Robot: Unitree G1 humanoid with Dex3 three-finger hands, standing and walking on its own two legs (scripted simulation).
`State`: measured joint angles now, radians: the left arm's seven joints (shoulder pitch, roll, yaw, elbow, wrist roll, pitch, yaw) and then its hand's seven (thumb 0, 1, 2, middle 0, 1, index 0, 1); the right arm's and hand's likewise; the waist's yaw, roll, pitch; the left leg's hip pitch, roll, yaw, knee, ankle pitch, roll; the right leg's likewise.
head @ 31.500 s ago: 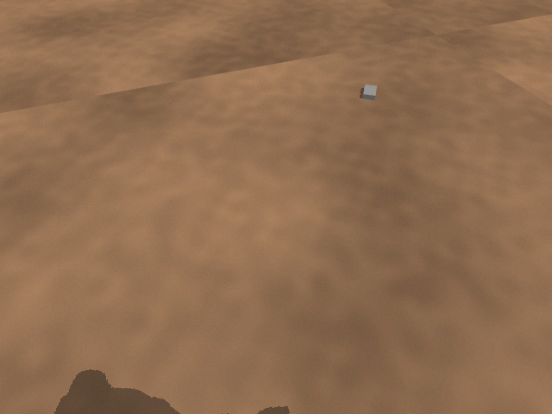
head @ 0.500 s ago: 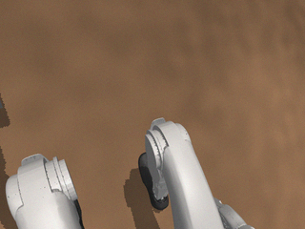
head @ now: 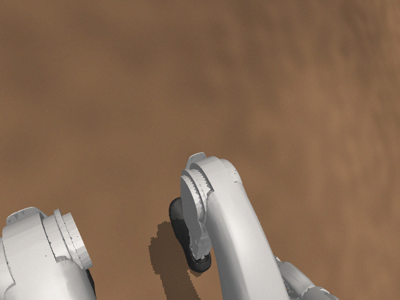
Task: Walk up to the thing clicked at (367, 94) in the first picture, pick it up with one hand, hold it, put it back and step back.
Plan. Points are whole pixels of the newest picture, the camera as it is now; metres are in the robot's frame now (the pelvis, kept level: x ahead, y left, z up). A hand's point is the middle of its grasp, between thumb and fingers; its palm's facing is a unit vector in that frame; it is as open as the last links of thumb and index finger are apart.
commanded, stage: rest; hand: left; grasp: from above
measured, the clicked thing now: out of the picture +0.45 +0.36 -0.27
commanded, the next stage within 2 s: open in 0.32 s
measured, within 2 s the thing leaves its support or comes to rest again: rests again in 0.58 s
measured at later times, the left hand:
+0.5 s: hand out of the picture +0.44 +0.35 -0.25, palm faces -0.46 -0.18 -0.87, open 10.9 cm
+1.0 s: hand out of the picture +0.44 +0.35 -0.24, palm faces -0.44 -0.18 -0.88, open 12.5 cm
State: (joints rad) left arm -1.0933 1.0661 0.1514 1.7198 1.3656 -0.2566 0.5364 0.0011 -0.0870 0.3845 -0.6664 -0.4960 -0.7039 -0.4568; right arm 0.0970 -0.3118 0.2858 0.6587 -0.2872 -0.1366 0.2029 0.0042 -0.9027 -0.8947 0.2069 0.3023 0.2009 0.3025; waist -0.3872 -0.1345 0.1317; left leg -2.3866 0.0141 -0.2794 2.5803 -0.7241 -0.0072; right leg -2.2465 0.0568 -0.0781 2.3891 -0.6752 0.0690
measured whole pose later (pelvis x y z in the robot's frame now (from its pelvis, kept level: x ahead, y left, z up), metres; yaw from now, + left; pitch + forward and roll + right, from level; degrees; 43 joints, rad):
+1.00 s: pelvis +0.00 +0.00 +0.00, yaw -1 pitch +27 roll -16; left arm -1.09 1.11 0.13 1.76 1.33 -0.25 0.56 0.00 -0.22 0.72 -0.32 -0.80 -0.33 -0.78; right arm 0.08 -0.34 0.33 0.63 -0.29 -0.19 0.24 0.00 -0.90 -0.90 0.21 0.30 0.20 0.30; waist -0.40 -0.15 0.16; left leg -2.38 0.02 -0.30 2.59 -0.73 -0.01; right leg -2.24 0.06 -0.10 2.38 -0.66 0.08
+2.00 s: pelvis -0.01 -0.01 +0.05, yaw +5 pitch +33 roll -11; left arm -1.03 0.85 0.01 1.33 1.13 -0.10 0.12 0.00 -0.50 1.00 -0.09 -1.01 -0.09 -1.01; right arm 0.13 -0.32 0.12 0.62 -0.12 -0.01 0.20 0.01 -0.91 -0.90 0.21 0.30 0.20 0.30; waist -0.25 0.03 -0.03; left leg -2.29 0.01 -0.19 2.38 -0.67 -0.01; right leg -2.18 0.00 -0.03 2.26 -0.66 0.06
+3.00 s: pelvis +0.00 -0.01 +0.14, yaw +9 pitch +35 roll -8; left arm -0.40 0.61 0.14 0.52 0.53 0.01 -0.07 0.00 0.69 0.85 -0.21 -0.33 -0.21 -0.32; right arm 0.14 -0.30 -0.01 0.59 -0.01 0.06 0.07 0.01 -0.91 -0.90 0.21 0.30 0.20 0.30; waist -0.09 0.02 -0.17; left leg -2.02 0.02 -0.12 2.07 -0.66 0.00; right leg -1.93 -0.04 -0.01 1.98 -0.65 0.07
